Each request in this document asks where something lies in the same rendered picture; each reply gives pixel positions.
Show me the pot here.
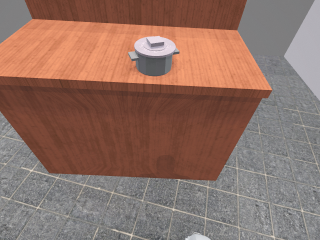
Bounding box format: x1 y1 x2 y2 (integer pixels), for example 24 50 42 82
128 48 180 77

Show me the table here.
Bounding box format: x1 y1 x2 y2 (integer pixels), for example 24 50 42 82
0 0 272 181

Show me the knob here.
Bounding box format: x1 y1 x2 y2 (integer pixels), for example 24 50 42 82
146 36 164 47

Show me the lid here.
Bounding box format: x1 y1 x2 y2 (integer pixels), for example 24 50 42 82
134 36 176 58

